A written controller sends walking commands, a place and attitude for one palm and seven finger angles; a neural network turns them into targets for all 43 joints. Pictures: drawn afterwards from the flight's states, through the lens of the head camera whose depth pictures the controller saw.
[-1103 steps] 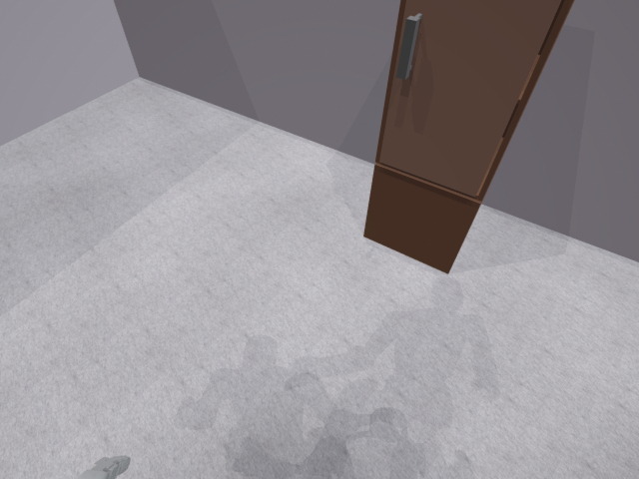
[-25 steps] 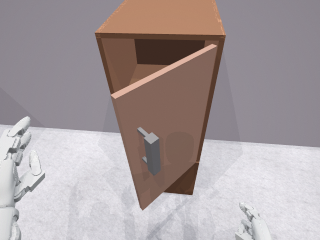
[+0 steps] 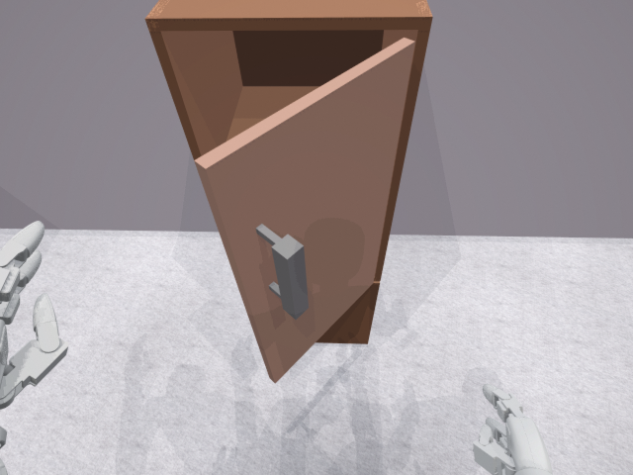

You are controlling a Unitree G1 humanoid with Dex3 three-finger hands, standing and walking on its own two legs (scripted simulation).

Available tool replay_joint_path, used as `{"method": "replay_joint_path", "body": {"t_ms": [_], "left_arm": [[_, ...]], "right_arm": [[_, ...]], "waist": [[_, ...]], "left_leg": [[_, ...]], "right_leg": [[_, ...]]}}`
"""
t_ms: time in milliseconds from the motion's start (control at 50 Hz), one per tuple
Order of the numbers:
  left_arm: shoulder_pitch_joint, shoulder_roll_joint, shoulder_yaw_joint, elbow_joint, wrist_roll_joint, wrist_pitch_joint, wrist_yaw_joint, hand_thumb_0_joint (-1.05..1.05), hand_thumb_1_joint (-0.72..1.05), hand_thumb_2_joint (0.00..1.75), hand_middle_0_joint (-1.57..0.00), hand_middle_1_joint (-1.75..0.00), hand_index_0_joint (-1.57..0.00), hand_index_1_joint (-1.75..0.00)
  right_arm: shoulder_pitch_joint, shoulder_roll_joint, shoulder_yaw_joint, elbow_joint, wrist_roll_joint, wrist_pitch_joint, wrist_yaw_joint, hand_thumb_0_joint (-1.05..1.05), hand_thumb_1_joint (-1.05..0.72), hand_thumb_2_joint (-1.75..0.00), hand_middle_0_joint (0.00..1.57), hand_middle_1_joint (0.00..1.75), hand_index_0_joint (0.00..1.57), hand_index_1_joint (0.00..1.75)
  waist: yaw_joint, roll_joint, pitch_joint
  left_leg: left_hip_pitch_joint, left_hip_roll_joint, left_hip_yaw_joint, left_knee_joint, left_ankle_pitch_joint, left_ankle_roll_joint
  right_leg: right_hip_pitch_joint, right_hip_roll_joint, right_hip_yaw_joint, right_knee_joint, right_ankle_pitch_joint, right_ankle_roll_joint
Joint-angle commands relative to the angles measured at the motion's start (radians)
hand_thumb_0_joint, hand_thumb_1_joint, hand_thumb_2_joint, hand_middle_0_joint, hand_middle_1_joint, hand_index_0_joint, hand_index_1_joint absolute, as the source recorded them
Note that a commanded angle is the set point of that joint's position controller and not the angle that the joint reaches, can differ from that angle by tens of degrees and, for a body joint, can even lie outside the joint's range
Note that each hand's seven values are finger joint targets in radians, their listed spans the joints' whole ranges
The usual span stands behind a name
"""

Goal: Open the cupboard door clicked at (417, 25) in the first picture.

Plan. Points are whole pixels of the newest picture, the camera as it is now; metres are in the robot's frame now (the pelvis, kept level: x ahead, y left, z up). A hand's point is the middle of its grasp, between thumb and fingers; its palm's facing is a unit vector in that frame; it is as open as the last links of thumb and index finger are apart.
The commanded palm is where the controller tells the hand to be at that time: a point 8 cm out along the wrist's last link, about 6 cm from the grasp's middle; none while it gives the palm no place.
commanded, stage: step back with the hand held close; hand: left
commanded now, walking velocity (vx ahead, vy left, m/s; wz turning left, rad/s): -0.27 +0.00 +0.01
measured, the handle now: (280, 271) +0.35 +0.07 +0.06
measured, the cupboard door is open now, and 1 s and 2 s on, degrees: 49 49 49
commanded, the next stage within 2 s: stop stepping back and stand still in 0.84 s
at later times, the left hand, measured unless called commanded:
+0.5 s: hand (1, 452) +0.12 +0.25 +0.15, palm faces +0.42 -0.78 -0.47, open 7.4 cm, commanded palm +0.05 +0.30 +0.17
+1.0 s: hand out of the picture +0.03 +0.19 +0.16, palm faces +0.24 -0.79 -0.57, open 7.4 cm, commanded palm -0.03 +0.24 +0.17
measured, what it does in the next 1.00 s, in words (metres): walks backwards: right foot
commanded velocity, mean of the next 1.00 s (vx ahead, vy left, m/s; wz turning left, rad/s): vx -0.29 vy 0.01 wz -0.02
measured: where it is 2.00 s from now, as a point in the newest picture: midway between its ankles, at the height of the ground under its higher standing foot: outside the picture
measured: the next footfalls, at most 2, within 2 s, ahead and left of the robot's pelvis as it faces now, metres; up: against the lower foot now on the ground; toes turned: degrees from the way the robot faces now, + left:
right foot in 0.86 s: -0.23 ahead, -0.16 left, +0.00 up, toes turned +8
left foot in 1.06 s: -0.14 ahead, +0.04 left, +0.00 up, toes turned +1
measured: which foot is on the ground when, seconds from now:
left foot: down 0.00-0.88, up 0.90-1.00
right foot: down 0.00-0.54, up 0.56-0.84, down 0.86-1.00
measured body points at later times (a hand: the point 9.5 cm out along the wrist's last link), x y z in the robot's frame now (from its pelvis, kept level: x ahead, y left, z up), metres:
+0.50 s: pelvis -0.08 -0.01 -0.02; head -0.05 +0.01 +0.43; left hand +0.09 +0.29 +0.18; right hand +0.12 -0.24 -0.09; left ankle -0.03 +0.09 -0.74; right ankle +0.03 -0.12 -0.74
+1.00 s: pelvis -0.18 -0.05 +0.00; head -0.13 -0.03 +0.44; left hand +0.02 +0.23 +0.19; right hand +0.00 -0.28 -0.08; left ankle -0.13 +0.06 -0.71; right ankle -0.25 -0.16 -0.74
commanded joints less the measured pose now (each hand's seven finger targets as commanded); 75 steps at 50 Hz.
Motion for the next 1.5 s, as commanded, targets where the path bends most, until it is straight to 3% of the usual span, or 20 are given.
{"method": "replay_joint_path", "body": {"t_ms": [0,120,240,420,460,520,560,600,720,800,860,920,1000,1060,1100,1140,1220,1300,1380,1480], "left_arm": [[0.018,0.214,0.201,-0.252,-0.006,-0.067,0.047,0.00,0.90,0.90,-0.20,-0.30,-0.20,-0.30],[0.002,0.205,0.206,-0.271,0.013,-0.076,0.049,0.00,0.90,0.90,-0.20,-0.30,-0.20,-0.30],[-0.063,0.170,0.181,-0.226,0.041,-0.088,0.048,0.00,0.90,0.90,-0.20,-0.30,-0.20,-0.30],[-0.060,0.221,0.194,-0.305,0.016,-0.113,0.066,0.00,0.90,0.90,-0.20,-0.30,-0.20,-0.30],[-0.032,0.229,0.213,-0.329,0.011,-0.113,0.074,0.00,0.90,0.90,-0.20,-0.30,-0.20,-0.30],[-0.020,0.246,0.264,-0.375,0.025,-0.135,0.077,0.00,0.90,0.90,-0.20,-0.30,-0.20,-0.30],[-0.056,0.231,0.258,-0.337,0.041,-0.145,0.081,0.00,0.90,0.90,-0.20,-0.30,-0.20,-0.30],[-0.048,0.213,0.242,-0.300,0.023,-0.136,0.082,0.00,0.90,0.90,-0.20,-0.30,-0.20,-0.30],[-0.040,0.139,0.124,-0.277,0.003,-0.091,0.064,0.00,0.90,0.90,-0.20,-0.30,-0.20,-0.30],[-0.041,0.217,0.176,-0.336,-0.019,-0.099,0.046,0.00,0.90,0.90,-0.20,-0.30,-0.20,-0.30],[0.011,0.336,0.284,-0.350,-0.036,-0.129,0.042,0.00,0.90,0.90,-0.20,-0.30,-0.20,-0.30],[0.062,0.331,0.317,-0.328,-0.023,-0.104,0.045,0.00,0.90,0.90,-0.20,-0.30,-0.20,-0.30],[0.130,0.220,0.243,-0.272,-0.020,-0.074,0.054,0.00,0.90,0.90,-0.20,-0.30,-0.20,-0.30],[0.119,0.216,0.206,-0.270,-0.022,-0.066,0.063,0.00,0.90,0.90,-0.20,-0.30,-0.20,-0.30],[0.103,0.223,0.203,-0.259,-0.013,-0.068,0.067,0.00,0.90,0.90,-0.20,-0.30,-0.20,-0.30],[0.078,0.227,0.193,-0.298,-0.010,-0.069,0.058,0.00,0.90,0.90,-0.20,-0.30,-0.20,-0.30],[0.032,0.240,0.202,-0.282,-0.003,-0.069,0.064,0.00,0.90,0.90,-0.20,-0.30,-0.20,-0.30],[-0.030,0.215,0.167,-0.217,0.003,-0.074,0.061,0.00,0.90,0.90,-0.20,-0.30,-0.20,-0.30],[-0.161,0.204,0.139,-0.140,0.021,-0.095,0.059,0.00,0.90,0.90,-0.20,-0.30,-0.20,-0.30],[-0.148,0.183,0.122,-0.144,0.027,-0.098,0.074,0.00,0.90,0.90,-0.20,-0.30,-0.20,-0.30]], "right_arm": [[-0.087,-0.095,-0.050,-0.178,0.008,-0.036,-0.018,0.00,-0.90,-0.90,0.20,0.30,0.20,0.30],[-0.086,-0.107,-0.053,-0.196,-0.002,-0.046,-0.024,0.00,-0.90,-0.90,0.20,0.30,0.20,0.30],[-0.063,-0.116,-0.054,-0.203,0.001,-0.064,-0.015,0.00,-0.90,-0.90,0.20,0.30,0.20,0.30],[-0.043,-0.066,-0.039,-0.157,-0.004,-0.062,-0.003,0.00,-0.90,-0.90,0.20,0.30,0.20,0.30],[-0.042,-0.064,-0.035,-0.159,-0.002,-0.061,-0.009,0.00,-0.90,-0.90,0.20,0.30,0.20,0.30],[-0.081,-0.111,-0.053,-0.178,-0.016,-0.080,-0.029,0.00,-0.90,-0.90,0.20,0.30,0.20,0.30],[-0.055,-0.080,-0.055,-0.160,-0.026,-0.107,-0.024,0.00,-0.90,-0.90,0.20,0.30,0.20,0.30],[-0.042,-0.076,-0.064,-0.140,-0.014,-0.123,-0.016,0.00,-0.90,-0.90,0.20,0.30,0.20,0.30],[-0.038,-0.092,-0.054,-0.083,-0.014,-0.156,0.003,0.00,-0.90,-0.90,0.20,0.30,0.20,0.30],[-0.074,-0.096,-0.047,-0.094,-0.012,-0.146,0.008,0.00,-0.90,-0.90,0.20,0.30,0.20,0.30],[-0.118,-0.051,-0.028,-0.132,-0.001,-0.122,0.000,0.00,-0.90,-0.90,0.20,0.30,0.20,0.30],[-0.157,-0.041,-0.019,-0.165,0.031,-0.114,-0.008,0.00,-0.90,-0.90,0.20,0.30,0.20,0.30],[-0.109,-0.046,0.002,-0.135,0.000,-0.082,-0.027,0.00,-0.90,-0.90,0.20,0.30,0.20,0.30],[-0.048,-0.112,-0.037,-0.142,0.014,-0.099,-0.027,0.00,-0.90,-0.90,0.20,0.30,0.20,0.30],[-0.016,-0.111,-0.047,-0.146,0.011,-0.116,-0.015,0.00,-0.90,-0.90,0.20,0.30,0.20,0.30],[-0.028,-0.106,-0.033,-0.145,-0.011,-0.126,-0.006,0.00,-0.90,-0.90,0.20,0.30,0.20,0.30],[-0.067,-0.116,-0.026,-0.153,-0.001,-0.123,-0.007,0.00,-0.90,-0.90,0.20,0.30,0.20,0.30],[-0.054,-0.097,-0.051,-0.112,-0.009,-0.084,-0.015,0.00,-0.90,-0.90,0.20,0.30,0.20,0.30],[-0.023,-0.062,-0.019,-0.095,-0.018,-0.089,-0.019,0.00,-0.90,-0.90,0.20,0.30,0.20,0.30],[0.011,-0.077,-0.019,-0.092,-0.019,-0.129,-0.046,0.00,-0.90,-0.90,0.20,0.30,0.20,0.30]], "waist": [[0.016,-0.038,-0.232],[0.028,0.095,-0.184],[0.007,0.047,-0.061],[-0.005,-0.157,-0.171],[-0.010,-0.114,-0.179],[0.004,0.312,-0.155],[-0.014,0.225,-0.117],[-0.004,0.064,-0.129],[-0.008,0.215,-0.183],[0.026,0.119,-0.260],[0.041,-0.207,-0.253],[0.053,-0.288,-0.311],[-0.019,-0.035,-0.240],[0.001,0.083,-0.287],[-0.005,0.125,-0.268],[-0.006,0.190,-0.223],[-0.002,0.034,-0.133],[-0.006,-0.228,0.000],[-0.036,-0.127,-0.054],[-0.019,-0.033,-0.081]], "left_leg": [[-0.056,0.087,-0.127,-0.028,0.305,-0.016],[-0.243,0.175,-0.202,-0.149,0.195,0.024],[-0.470,0.194,-0.217,-0.168,-0.185,0.070],[-0.036,0.007,-0.077,0.333,-0.135,-0.015],[-0.017,0.033,-0.092,0.166,-0.106,-0.009],[-0.378,0.297,-0.412,-0.259,-0.256,0.085],[-0.477,0.389,-0.461,-0.349,-0.345,0.161],[-0.248,0.329,-0.344,-0.195,-0.014,0.147],[0.045,0.262,-0.245,-0.183,0.257,0.088],[0.087,0.212,-0.184,-0.114,0.313,0.034],[-0.010,0.046,0.009,0.200,0.021,-0.049],[-0.315,-0.010,-0.058,0.447,-0.207,-0.045],[-0.088,-0.006,0.016,0.079,0.147,-0.039],[0.220,0.198,-0.159,-0.045,0.793,0.017],[0.288,0.228,-0.212,-0.031,0.900,0.032],[0.174,0.211,-0.231,-0.113,0.698,0.004],[-0.163,0.154,-0.175,-0.168,-0.097,0.025],[-0.158,-0.002,-0.066,0.553,-0.159,-0.043],[-0.144,0.072,-0.048,0.416,-0.083,-0.016],[0.032,0.029,0.012,-0.039,-0.193,0.022]], "right_leg": [[0.171,-0.091,0.124,0.054,0.279,-0.012],[0.219,-0.022,0.083,0.240,0.114,0.021],[0.254,-0.014,0.124,0.285,0.055,0.024],[-0.198,-0.256,0.344,-0.133,-0.221,-0.103],[-0.183,-0.209,0.255,-0.045,-0.191,-0.066],[0.075,0.033,0.090,0.438,-0.173,0.036],[0.073,0.056,0.141,0.775,-0.285,0.039],[-0.078,0.034,0.144,0.662,-0.337,0.031],[-0.069,0.041,0.051,0.256,-0.350,0.034],[0.061,0.031,0.044,-0.068,-0.107,0.012],[0.036,-0.218,0.203,-0.118,0.424,-0.045],[0.254,-0.285,0.204,0.042,0.997,-0.031],[0.171,-0.163,0.129,0.084,0.677,-0.043],[-0.006,-0.035,0.077,0.194,0.001,0.034],[-0.100,0.014,0.062,0.176,-0.249,0.028],[-0.041,0.012,0.050,0.229,-0.292,0.024],[0.175,-0.022,0.076,0.025,-0.188,0.014],[-0.262,-0.332,0.537,-0.335,-0.751,-0.166],[-0.207,-0.250,0.294,-0.218,-0.542,-0.116],[-0.118,-0.166,0.226,-0.091,-0.547,-0.073]]}}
